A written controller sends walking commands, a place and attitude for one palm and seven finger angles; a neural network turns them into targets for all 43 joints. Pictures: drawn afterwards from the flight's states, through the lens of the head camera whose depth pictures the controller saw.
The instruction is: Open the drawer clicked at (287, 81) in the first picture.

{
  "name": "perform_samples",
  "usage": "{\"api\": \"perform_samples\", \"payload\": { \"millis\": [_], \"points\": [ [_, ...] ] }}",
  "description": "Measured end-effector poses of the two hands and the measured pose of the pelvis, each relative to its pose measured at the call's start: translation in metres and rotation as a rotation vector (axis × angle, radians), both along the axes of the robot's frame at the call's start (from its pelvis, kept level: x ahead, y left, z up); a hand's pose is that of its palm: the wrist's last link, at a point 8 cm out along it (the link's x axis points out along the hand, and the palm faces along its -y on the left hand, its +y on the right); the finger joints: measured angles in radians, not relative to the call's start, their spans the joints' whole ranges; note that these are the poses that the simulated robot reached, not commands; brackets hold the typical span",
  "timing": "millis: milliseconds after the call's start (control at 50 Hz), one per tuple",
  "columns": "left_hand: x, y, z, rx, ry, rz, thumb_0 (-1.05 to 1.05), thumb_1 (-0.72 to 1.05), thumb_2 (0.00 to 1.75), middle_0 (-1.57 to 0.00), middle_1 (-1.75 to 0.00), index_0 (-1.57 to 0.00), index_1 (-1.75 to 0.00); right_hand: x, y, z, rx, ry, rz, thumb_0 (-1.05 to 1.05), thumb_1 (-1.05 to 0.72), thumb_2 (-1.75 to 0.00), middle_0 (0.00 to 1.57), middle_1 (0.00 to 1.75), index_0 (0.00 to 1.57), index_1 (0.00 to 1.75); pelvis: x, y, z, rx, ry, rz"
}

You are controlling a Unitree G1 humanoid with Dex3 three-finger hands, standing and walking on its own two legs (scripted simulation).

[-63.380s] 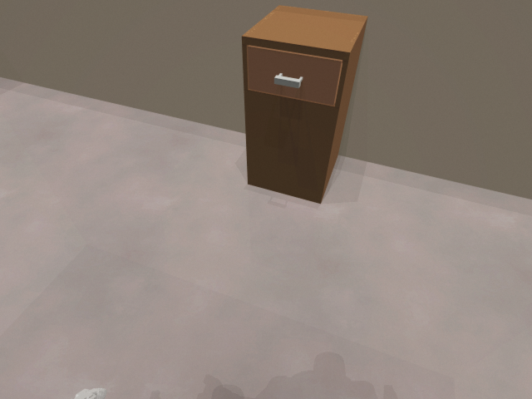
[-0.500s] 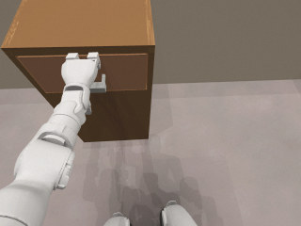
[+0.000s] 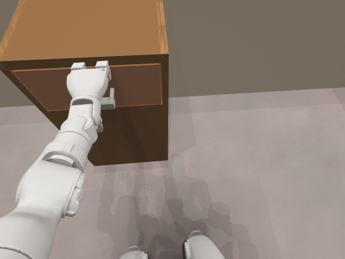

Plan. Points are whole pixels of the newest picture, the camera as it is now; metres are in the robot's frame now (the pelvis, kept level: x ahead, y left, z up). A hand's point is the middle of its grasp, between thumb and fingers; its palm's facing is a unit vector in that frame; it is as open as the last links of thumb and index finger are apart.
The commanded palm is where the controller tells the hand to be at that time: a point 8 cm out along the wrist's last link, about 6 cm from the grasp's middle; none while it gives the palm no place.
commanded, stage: re-aim the fingers above the handle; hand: left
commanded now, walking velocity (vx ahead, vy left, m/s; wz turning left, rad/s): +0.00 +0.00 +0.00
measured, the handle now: (97, 98) +0.57 +0.16 -0.05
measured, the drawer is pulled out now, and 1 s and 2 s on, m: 0.00 0.00 0.00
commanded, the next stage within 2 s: lower the fingers behind the handle in 0.46 s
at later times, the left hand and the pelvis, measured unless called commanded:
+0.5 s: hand (95, 97) +0.51 +0.14 +0.02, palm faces -0.04 +0.01 -1.00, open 13.8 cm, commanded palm +0.50 +0.14 +0.06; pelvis +0.00 +0.00 +0.00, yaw +0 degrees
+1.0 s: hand (96, 106) +0.51 +0.14 -0.02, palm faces -0.03 +0.00 -1.00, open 13.8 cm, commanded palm +0.49 +0.14 +0.03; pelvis +0.00 +0.00 -0.01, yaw +1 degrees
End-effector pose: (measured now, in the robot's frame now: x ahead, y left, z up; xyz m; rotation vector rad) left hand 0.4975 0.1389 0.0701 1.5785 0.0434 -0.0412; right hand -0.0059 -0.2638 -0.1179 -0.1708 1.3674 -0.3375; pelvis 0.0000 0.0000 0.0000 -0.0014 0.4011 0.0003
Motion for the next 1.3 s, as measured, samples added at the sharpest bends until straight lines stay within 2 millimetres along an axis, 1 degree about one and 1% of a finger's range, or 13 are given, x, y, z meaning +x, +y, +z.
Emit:
{"api": "perform_samples", "payload": {
  "millis": [180, 360, 500, 620, 780, 880, 1080, 1300],
  "points": [
    [-0.011, 0.006, -0.006, 0.001, -0.024, -0.024, 0.0, -0.49, 0.3, -0.32, -1.2, -0.32, -1.21, 0.001, -0.008, -0.001, -0.003, 0.018, 0.023, 0.01, -0.91, -0.9, 0.2, 0.3, 0.2, 0.3, 0.001, -0.004, -0.002, -0.005, -0.002, 0.019],
    [-0.006, -0.003, 0.002, 0.001, -0.044, -0.01, 0.0, -0.49, 0.3, -0.32, -1.2, -0.32, -1.2, 0.008, -0.005, -0.003, 0.012, 0.006, 0.021, 0.01, -0.91, -0.9, 0.2, 0.3, 0.2, 0.3, 0.002, -0.005, -0.001, -0.005, -0.004, 0.02],
    [-0.003, -0.002, 0.003, 0.003, -0.009, 0.003, 0.0, -0.49, 0.3, -0.32, -1.2, -0.32, -1.2, 0.009, -0.001, -0.002, 0.024, -0.007, 0.01, 0.01, -0.91, -0.9, 0.2, 0.3, 0.2, 0.3, 0.004, -0.004, 0.001, -0.001, -0.007, 0.008],
    [-0.004, 0.003, -0.003, -0.007, -0.001, -0.015, 0.0, -0.49, 0.3, -0.32, -1.2, -0.32, -1.2, 0.006, -0.001, -0.002, 0.016, 0.0, 0.012, 0.01, -0.91, -0.9, 0.2, 0.3, 0.2, 0.3, 0.004, -0.004, 0.0, -0.001, -0.001, 0.007],
    [-0.005, 0.01, -0.018, -0.006, -0.014, -0.019, 0.0, -0.49, 0.3, -0.32, -1.2, -0.32, -1.2, 0.001, -0.003, -0.005, 0.0, 0.028, 0.021, 0.01, -0.91, -0.9, 0.2, 0.3, 0.2, 0.3, 0.003, -0.002, -0.007, -0.007, 0.023, 0.015],
    [-0.006, 0.009, -0.024, -0.007, -0.021, -0.028, 0.0, -0.49, 0.3, -0.32, -1.2, -0.32, -1.2, -0.001, -0.002, -0.008, -0.003, 0.039, 0.021, 0.01, -0.91, -0.9, 0.2, 0.3, 0.2, 0.3, 0.003, 0.001, -0.011, -0.011, 0.034, 0.018],
    [-0.004, 0.005, -0.034, -0.011, -0.025, -0.019, 0.0, -0.49, 0.3, -0.32, -1.2, -0.32, -1.2, -0.003, 0.006, -0.017, 0.013, 0.039, 0.022, 0.01, -0.91, -0.9, 0.2, 0.3, 0.2, 0.3, 0.0, 0.003, -0.017, -0.013, 0.048, 0.015],
    [-0.006, 0.011, -0.05, 0.005, -0.003, -0.013, 0.0, -0.49, 0.3, -0.32, -1.2, -0.32, -1.2, -0.009, 0.009, -0.026, 0.016, 0.044, 0.029, 0.01, -0.91, -0.9, 0.2, 0.3, 0.2, 0.3, -0.005, 0.004, -0.026, -0.013, 0.068, 0.017]
  ]
}}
